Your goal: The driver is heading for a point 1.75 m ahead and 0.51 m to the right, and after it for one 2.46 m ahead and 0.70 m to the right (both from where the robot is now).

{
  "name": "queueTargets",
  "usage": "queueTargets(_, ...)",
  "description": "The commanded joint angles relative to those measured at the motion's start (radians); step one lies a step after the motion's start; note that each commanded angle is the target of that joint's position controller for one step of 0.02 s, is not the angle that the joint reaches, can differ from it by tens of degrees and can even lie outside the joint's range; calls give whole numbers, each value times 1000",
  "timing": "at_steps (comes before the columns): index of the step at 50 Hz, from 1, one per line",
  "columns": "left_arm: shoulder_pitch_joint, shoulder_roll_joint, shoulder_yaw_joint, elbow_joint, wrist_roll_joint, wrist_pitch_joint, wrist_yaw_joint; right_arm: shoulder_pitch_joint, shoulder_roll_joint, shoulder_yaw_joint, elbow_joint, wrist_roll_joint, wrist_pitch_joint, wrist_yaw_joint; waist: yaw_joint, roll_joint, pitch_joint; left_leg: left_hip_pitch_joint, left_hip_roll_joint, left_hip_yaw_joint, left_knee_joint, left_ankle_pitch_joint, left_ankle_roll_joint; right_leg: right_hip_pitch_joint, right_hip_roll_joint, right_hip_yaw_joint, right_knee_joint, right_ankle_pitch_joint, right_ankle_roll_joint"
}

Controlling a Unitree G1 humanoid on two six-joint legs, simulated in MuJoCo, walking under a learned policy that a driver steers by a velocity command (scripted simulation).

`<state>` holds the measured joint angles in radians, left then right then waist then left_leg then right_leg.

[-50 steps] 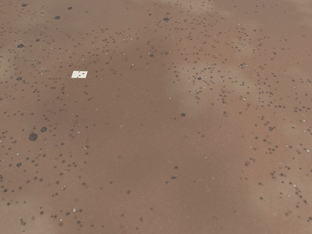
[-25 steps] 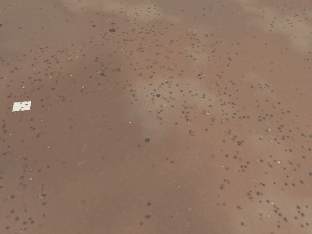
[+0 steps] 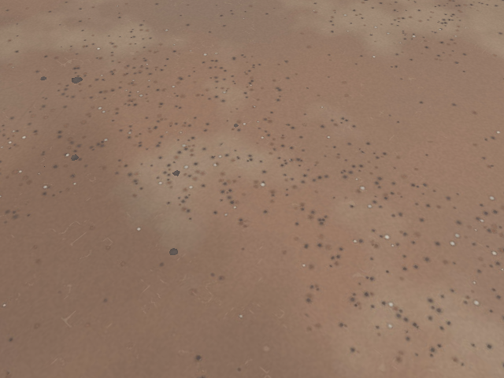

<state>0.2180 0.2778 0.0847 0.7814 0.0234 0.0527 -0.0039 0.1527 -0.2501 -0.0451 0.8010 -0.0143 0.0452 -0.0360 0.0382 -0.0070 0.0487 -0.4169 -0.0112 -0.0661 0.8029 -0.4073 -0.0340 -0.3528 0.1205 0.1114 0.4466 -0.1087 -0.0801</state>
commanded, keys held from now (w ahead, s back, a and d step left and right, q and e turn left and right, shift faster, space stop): e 0.72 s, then no key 0.28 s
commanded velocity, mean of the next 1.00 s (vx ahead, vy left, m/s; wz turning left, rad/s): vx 0.00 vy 0.00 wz -0.52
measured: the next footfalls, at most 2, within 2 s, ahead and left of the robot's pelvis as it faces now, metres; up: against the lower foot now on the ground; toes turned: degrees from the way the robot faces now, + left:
left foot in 0.10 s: +0.05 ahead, +0.12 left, +0.00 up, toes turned -8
right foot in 0.54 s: -0.03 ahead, -0.09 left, +0.00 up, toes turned -21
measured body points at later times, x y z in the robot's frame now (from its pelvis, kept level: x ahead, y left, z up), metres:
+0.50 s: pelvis -0.02 +0.01 +0.00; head +0.01 +0.00 +0.45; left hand +0.20 +0.23 -0.11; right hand +0.00 -0.28 -0.12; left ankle +0.01 +0.13 -0.74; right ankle -0.07 -0.08 -0.72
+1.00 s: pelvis -0.02 +0.00 +0.00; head +0.01 -0.01 +0.45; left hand +0.21 +0.18 -0.12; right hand -0.05 -0.30 -0.11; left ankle +0.05 +0.10 -0.72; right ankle -0.06 -0.07 -0.74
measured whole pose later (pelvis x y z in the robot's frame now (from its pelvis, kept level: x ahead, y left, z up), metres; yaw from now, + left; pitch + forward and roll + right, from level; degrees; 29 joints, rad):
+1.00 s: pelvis -0.02 +0.00 +0.00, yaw -31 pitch +0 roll +0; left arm 0.22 0.28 0.04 0.78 0.02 0.04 0.00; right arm 0.19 -0.28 -0.04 0.76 -0.01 0.06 -0.02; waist 0.02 -0.01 0.06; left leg -0.30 -0.01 -0.01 0.63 -0.36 0.00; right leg -0.20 0.13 0.15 0.46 -0.24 -0.07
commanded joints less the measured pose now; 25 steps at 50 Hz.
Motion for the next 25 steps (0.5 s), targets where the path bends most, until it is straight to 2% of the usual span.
queueTargets(1,-14,157,41,-61,4,-3,-4,46,-80,-16,-59,10,-21,-7,-14,-130,-107,68,-43,22,-98,-14,19,81,-250,360,-166,-108,-129)
queueTargets(3,-44,153,42,-63,-4,2,-7,114,-79,-15,-49,17,-33,-13,-49,-131,-108,182,-64,27,-272,30,47,46,-227,382,-146,-96,-89)
queueTargets(4,-62,145,39,-67,-15,2,-5,161,-85,-17,-39,14,-41,-20,-78,-116,-101,275,-53,24,-424,94,63,-7,-191,366,-121,-155,-44)
queueTargets(5,-42,98,27,-77,-24,-1,-1,165,-159,-33,-44,0,-47,-30,-62,9,-91,340,104,-129,-572,16,100,-94,-110,287,-12,-305,20)
queueTargets(6,-24,53,19,-97,-36,-9,3,96,-263,-54,-81,-13,-44,-31,-35,234,-77,353,370,-431,-664,-41,203,-251,70,39,241,-402,68)
queueTargets(7,-35,135,37,-79,10,-13,9,45,-242,-52,-90,-27,-40,-23,-36,169,-40,196,425,-413,-635,111,279,-227,6,-8,461,-433,82)
queueTargets(8,-16,149,46,-63,11,-12,3,2,-162,-30,-106,-22,-43,-20,-3,104,-36,150,361,-321,-600,242,273,-166,-13,10,571,-385,81)
queueTargets(9,22,138,46,-41,11,-5,-4,-45,-122,-19,-113,-15,-44,-16,29,84,-26,142,288,-201,-570,327,238,-154,-17,0,649,-328,85)
queueTargets(10,50,133,45,-30,10,5,-12,-66,-114,-15,-124,-12,-45,-14,38,120,-41,182,238,-122,-550,375,211,-167,-20,-15,705,-289,93)
queueTargets(11,63,127,42,-23,7,12,-22,-59,-112,-14,-131,-12,-45,-15,27,151,-46,222,217,-72,-528,456,209,-190,-24,-34,732,-285,106)
queueTargets(13,15,113,33,-40,-2,18,-32,10,-121,-18,-120,-14,-44,-13,-19,143,-50,314,219,-34,-496,557,221,-232,-42,-62,688,-286,132)
queueTargets(15,-41,98,22,-63,-5,22,-38,83,-144,-28,-100,-11,-45,-12,-62,147,-58,408,252,-34,-474,621,240,-255,-62,-75,606,-305,148)
queueTargets(17,-65,87,14,-78,-8,26,-42,108,-163,-37,-91,-12,-45,-8,-79,164,-69,438,276,-20,-455,649,245,-221,-79,-92,518,-334,149)
queueTargets(20,-83,77,2,-98,-18,28,-47,89,-186,-47,-93,-17,-44,8,-82,192,-76,383,284,31,-430,663,233,-89,-90,-143,372,-360,124)
queueTargets(23,-74,87,1,-110,-26,22,-44,80,-208,-56,-86,-16,-39,20,-76,213,-88,354,299,55,-384,681,218,7,-81,-186,246,-350,93)
queueTargets(25,-27,79,0,-101,-18,10,-37,57,-214,-60,-83,-1,-34,23,-32,179,-97,300,288,99,-296,604,168,123,-68,-203,45,-209,64)
Keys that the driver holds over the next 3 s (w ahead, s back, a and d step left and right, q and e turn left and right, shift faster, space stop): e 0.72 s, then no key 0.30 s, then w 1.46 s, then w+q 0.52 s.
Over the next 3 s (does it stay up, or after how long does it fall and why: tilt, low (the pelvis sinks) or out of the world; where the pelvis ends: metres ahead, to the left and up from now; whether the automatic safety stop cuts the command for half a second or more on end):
stays up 0.76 -0.49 -0.01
